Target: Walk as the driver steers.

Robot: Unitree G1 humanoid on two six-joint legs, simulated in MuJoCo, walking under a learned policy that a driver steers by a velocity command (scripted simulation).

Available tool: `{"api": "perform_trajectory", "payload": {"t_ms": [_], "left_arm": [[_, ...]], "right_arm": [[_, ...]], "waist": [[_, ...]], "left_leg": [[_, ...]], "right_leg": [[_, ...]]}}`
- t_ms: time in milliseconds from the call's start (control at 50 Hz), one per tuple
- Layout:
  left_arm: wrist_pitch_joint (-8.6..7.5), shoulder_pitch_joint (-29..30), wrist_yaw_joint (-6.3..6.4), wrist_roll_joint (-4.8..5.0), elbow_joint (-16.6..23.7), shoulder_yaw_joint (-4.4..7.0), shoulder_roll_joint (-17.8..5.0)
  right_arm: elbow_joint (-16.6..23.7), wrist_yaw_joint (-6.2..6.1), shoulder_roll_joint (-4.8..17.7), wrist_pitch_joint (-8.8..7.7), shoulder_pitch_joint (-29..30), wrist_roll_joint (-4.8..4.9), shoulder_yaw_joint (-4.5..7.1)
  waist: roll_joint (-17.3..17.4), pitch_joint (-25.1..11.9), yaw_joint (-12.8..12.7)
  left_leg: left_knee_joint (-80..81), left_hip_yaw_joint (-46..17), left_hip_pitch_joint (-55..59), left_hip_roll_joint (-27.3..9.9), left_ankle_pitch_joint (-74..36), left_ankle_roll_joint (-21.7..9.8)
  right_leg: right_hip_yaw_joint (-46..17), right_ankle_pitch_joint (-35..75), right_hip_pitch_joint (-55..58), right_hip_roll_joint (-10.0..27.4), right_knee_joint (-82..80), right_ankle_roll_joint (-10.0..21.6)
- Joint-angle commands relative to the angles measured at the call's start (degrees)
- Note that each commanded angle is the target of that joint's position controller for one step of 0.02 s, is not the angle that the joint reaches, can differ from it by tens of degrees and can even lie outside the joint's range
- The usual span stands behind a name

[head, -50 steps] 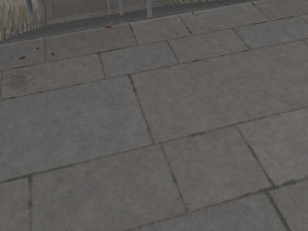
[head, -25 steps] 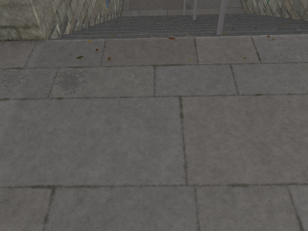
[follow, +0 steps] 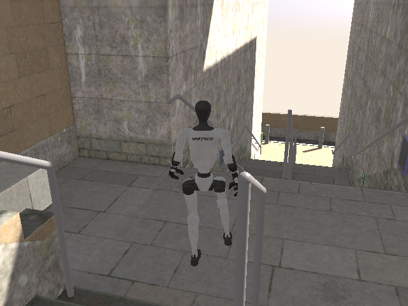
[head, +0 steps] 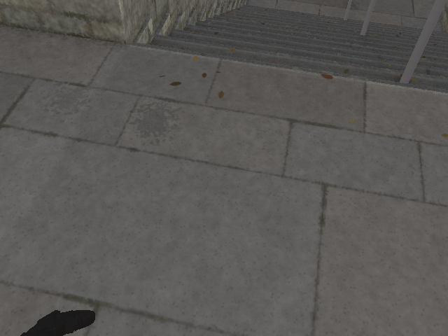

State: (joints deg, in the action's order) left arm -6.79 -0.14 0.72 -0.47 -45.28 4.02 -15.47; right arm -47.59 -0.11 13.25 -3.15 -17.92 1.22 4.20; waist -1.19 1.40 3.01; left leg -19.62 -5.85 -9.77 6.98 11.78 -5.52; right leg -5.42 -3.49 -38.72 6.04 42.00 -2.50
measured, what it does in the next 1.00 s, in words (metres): walks ahead: right foot, then left foot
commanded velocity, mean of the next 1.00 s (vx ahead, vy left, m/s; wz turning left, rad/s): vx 0.50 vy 0.00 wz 0.25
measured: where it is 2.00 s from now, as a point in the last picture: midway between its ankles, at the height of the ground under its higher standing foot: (188, 243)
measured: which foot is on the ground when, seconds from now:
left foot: down 0.00-0.18, up 0.20-0.64, down 0.66-1.00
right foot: up 0.00-0.14, down 0.16-0.66, up 0.68-1.00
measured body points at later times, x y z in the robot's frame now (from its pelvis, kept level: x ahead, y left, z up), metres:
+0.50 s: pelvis +0.26 -0.03 +0.00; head +0.29 -0.03 +0.45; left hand +0.21 +0.24 -0.13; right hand +0.51 -0.23 -0.09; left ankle +0.37 +0.16 -0.69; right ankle +0.25 -0.15 -0.75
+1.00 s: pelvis +0.50 +0.08 +0.00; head +0.51 +0.10 +0.45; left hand +0.62 +0.37 -0.10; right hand +0.59 -0.19 -0.12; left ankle +0.42 +0.16 -0.75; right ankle +0.70 -0.05 -0.68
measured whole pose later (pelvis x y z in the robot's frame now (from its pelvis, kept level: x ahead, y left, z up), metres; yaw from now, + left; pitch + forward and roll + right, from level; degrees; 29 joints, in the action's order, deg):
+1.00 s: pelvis +0.50 +0.08 +0.00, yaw +13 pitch +2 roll +1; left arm -4.1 -5.4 -1.0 0.4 -46.2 2.8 -16.6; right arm -47.7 0.5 14.9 -4.5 -20.8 0.1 3.2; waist -3.1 -0.1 3.2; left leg -12.9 2.8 -3.8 3.4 11.4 -3.2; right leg -1.9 1.5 -40.4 7.0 43.2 -0.5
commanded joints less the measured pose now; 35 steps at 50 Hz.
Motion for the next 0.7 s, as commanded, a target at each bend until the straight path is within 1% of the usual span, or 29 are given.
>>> {"api": "perform_trajectory", "payload": {"t_ms": [20,60,80,100,120,140,160,180,200,220,240,260,280,300,320,360,400,460,480,520,560,580,600,620,640,660,680,700], "left_arm": [[-0.33,4.57,-0.38,0.67,4.56,-0.08,-2.43],[-0.52,6.01,-0.77,1.15,5.80,0.27,-4.30],[-0.82,6.04,-1.04,1.20,6.16,0.50,-5.31],[-1.23,5.58,-1.30,1.16,6.32,0.75,-6.16],[-1.62,3.78,-1.43,1.18,6.05,1.01,-6.76],[-1.93,-0.78,-1.31,0.94,4.80,1.58,-7.64],[-2.23,-8.48,-1.06,-0.02,3.47,2.39,-9.70],[-2.03,-17.62,-0.57,-1.15,2.53,3.44,-13.94],[-1.22,-20.51,-1.04,-0.14,0.98,3.59,-13.80],[-0.90,-17.61,-1.07,0.58,2.36,2.18,-8.37],[-0.31,-15.03,-0.99,0.56,2.70,1.44,-6.17],[0.05,-12.19,-1.19,0.06,2.50,0.95,-5.35],[0.10,-10.59,-1.39,-0.32,2.14,0.48,-4.20],[0.01,-9.84,-1.58,-0.52,1.74,0.34,-3.98],[-0.19,-9.91,-1.77,-0.21,1.19,0.37,-3.86],[-0.62,-10.95,-1.86,0.31,0.08,0.82,-5.38],[-0.55,-11.98,-1.62,0.59,-0.73,1.25,-6.96],[0.15,-13.83,-1.31,1.22,-1.62,1.52,-8.59],[0.37,-14.93,-1.29,1.45,-2.04,1.58,-9.13],[0.85,-17.61,-1.36,1.82,-3.14,1.66,-9.99],[1.44,-19.39,-1.43,2.11,-4.11,1.68,-10.46],[1.74,-19.73,-1.41,2.25,-4.50,1.75,-10.84],[2.05,-19.69,-1.35,2.39,-4.81,1.85,-11.32],[2.36,-18.94,-1.26,2.55,-4.96,1.90,-11.83],[2.52,-18.61,-1.15,2.69,-5.07,1.66,-11.45],[2.41,-18.56,-1.03,2.19,-4.82,0.86,-9.47],[1.81,-19.02,-1.00,0.48,-2.56,-0.75,-5.00],[0.49,-22.10,-1.12,0.96,-1.98,-1.62,-2.83]], "right_arm": [[3.54,-0.29,9.64,-0.77,-0.48,0.35,2.44],[3.00,-0.39,8.86,-0.66,-1.82,0.71,2.23],[3.01,-0.58,8.87,-0.56,-2.05,0.69,2.23],[3.30,-0.83,9.26,-0.42,-1.78,0.46,2.36],[3.64,-1.05,9.33,-0.22,-1.32,0.24,2.41],[4.32,-1.15,8.45,-0.06,-0.44,0.01,2.09],[5.46,-0.96,6.11,-0.29,0.78,-0.41,1.27],[6.82,-0.80,3.10,-0.69,-3.13,0.04,0.38],[7.71,-0.76,4.12,-1.00,-7.66,1.42,-0.08],[6.62,-0.79,9.21,-0.83,-5.65,1.74,1.02],[7.34,-0.77,10.16,-0.47,-0.82,1.01,1.26],[7.98,-0.72,9.15,-0.36,1.63,0.14,1.17],[8.24,-0.63,8.16,-0.23,2.40,-0.29,1.30],[8.23,-0.46,7.03,-0.08,1.49,0.00,1.17],[8.05,-0.37,5.93,0.09,0.83,0.19,0.95],[8.84,-0.36,5.06,0.17,2.38,-0.28,0.55],[9.86,-0.23,4.62,-0.15,5.70,-0.75,0.01],[10.96,0.38,3.58,-0.81,11.36,-0.59,-0.87],[11.31,0.60,3.58,-0.93,13.22,-0.43,-1.01],[12.29,1.06,4.02,-1.05,16.61,-0.02,-1.10],[13.33,1.53,4.74,-1.21,19.11,0.26,-1.04],[13.74,1.75,5.20,-1.33,19.69,0.32,-0.96],[13.85,1.92,5.81,-1.46,19.35,0.27,-0.79],[13.27,1.93,6.64,-1.56,16.89,0.08,-0.35],[11.49,1.66,8.37,-1.51,11.48,-0.36,0.65],[8.95,1.10,11.55,-1.40,2.34,-0.70,2.19],[7.72,0.33,16.83,-0.99,-6.76,-1.75,3.43],[7.30,0.75,17.98,-0.90,-7.72,-1.33,3.32]], "waist": [[5.94,-1.89,0.60],[6.70,-2.15,0.79],[7.03,-2.33,0.49],[7.65,-2.47,-0.13],[8.45,-2.78,-1.40],[8.61,-4.50,-3.90],[6.58,-10.14,-7.56],[-3.93,-19.06,-8.67],[-19.13,-23.63,-7.08],[-10.75,-16.19,-7.93],[-5.48,-9.66,-8.08],[-2.28,-5.26,-6.53],[-2.56,-2.86,-4.95],[-3.68,-1.88,-3.55],[-4.35,-1.91,-2.96],[-3.69,-1.73,-2.70],[-2.47,-1.82,-3.30],[-2.67,-1.16,-5.23],[-2.80,-0.82,-6.02],[-3.17,-0.07,-7.45],[-3.64,0.72,-8.01],[-4.10,0.95,-7.76],[-4.57,0.77,-6.99],[-4.71,-0.42,-4.90],[-4.00,-3.69,-1.90],[-2.26,-9.59,2.17],[7.86,-17.80,4.39],[18.59,-21.98,2.39]], "left_leg": [[4.81,-9.15,-7.24,-10.92,-11.09,-7.31],[2.12,-13.01,-3.18,-12.51,-6.92,-6.70],[0.35,-15.03,-0.97,-13.43,-5.55,-6.49],[-1.43,-16.75,0.52,-14.23,-5.48,-6.20],[-3.51,-17.87,1.19,-14.32,-6.32,-5.73],[-7.62,-17.52,0.65,-12.49,-9.22,-4.61],[-18.29,-14.59,-3.81,-9.59,-9.92,-2.70],[-37.56,-6.92,-19.77,-2.97,2.58,1.45],[-51.02,-3.95,-33.57,-2.46,22.68,2.83],[-56.99,-5.58,-38.30,-5.88,18.74,3.17],[-58.07,-3.32,-38.55,-7.72,13.80,3.30],[-55.53,-2.34,-36.19,-9.33,10.11,3.24],[-52.38,-2.48,-33.87,-10.88,7.93,2.99],[-50.06,-2.04,-30.83,-11.84,6.96,2.88],[-48.03,-1.18,-29.39,-12.13,6.49,2.98],[-42.90,-0.07,-29.99,-12.87,3.44,3.61],[-35.66,1.13,-30.45,-13.93,-1.76,4.27],[-23.77,3.67,-26.63,-13.16,-9.43,4.77],[-20.81,4.51,-25.15,-12.51,-10.88,4.99],[-16.79,5.46,-23.99,-11.63,-11.27,5.09],[-13.68,5.78,-23.82,-10.96,-9.04,4.28],[-12.32,5.93,-23.24,-10.62,-7.26,3.56],[-10.85,6.32,-21.51,-10.06,-5.56,2.73],[-8.58,7.38,-16.79,-8.92,-5.32,1.73],[-6.41,8.76,-7.84,-7.25,-5.75,0.42],[-7.27,6.22,6.08,-9.26,-6.63,-1.67],[-7.36,-12.24,24.30,-23.30,-6.00,-7.09],[0.27,-33.64,31.93,-30.66,1.45,-13.67]], "right_leg": [[4.12,9.34,10.87,-5.49,-9.65,-0.06],[2.08,8.07,11.16,-5.57,-13.02,0.74],[1.37,6.38,11.47,-5.59,-14.18,1.29],[1.07,3.94,12.48,-5.61,-14.76,1.98],[1.39,1.67,15.01,-5.77,-15.67,2.84],[2.20,0.60,21.28,-6.03,-17.43,4.09],[-1.13,0.53,33.72,-1.35,-15.57,6.71],[-17.64,-4.48,54.84,11.32,-16.06,13.40],[-39.92,-19.55,62.29,19.98,-22.33,19.07],[-37.31,-28.87,56.46,17.94,-24.77,17.26],[-28.54,-26.03,48.47,15.37,-25.40,14.91],[-22.23,-19.63,40.05,12.60,-27.01,14.17],[-17.67,-14.81,34.59,10.28,-28.49,13.80],[-14.13,-11.94,30.63,8.57,-29.99,13.49],[-11.59,-9.54,29.03,7.63,-31.18,13.83],[-8.07,-4.07,28.80,7.51,-32.98,15.17],[-5.11,0.54,29.85,7.47,-33.85,15.57],[0.12,2.93,29.44,5.70,-34.02,14.15],[1.15,2.81,29.47,5.43,-33.78,13.83],[1.24,1.97,31.33,6.36,-33.07,13.67],[0.45,1.73,34.43,7.99,-31.70,13.24],[0.09,2.39,35.79,8.83,-30.73,12.88],[-0.06,4.23,36.77,9.47,-29.28,12.40],[0.69,9.29,36.83,9.31,-26.28,11.59],[2.99,17.79,35.77,7.36,-19.76,10.31],[6.05,19.11,30.30,4.31,-7.98,8.26],[9.75,1.15,13.63,-0.70,13.04,4.80],[4.58,-29.92,-2.09,-7.17,25.92,3.65]]}}
Next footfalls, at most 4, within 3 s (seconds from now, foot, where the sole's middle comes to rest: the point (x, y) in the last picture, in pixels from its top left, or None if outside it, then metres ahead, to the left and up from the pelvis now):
0.16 right None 0.29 -0.14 -0.78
0.66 left None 0.46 0.17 -0.78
1.20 right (216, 230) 0.81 0.00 -0.78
1.70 left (153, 222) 0.85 0.21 -0.78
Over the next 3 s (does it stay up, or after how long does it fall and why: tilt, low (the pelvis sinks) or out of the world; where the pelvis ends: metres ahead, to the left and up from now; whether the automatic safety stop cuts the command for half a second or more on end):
stays up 0.88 -0.08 -0.01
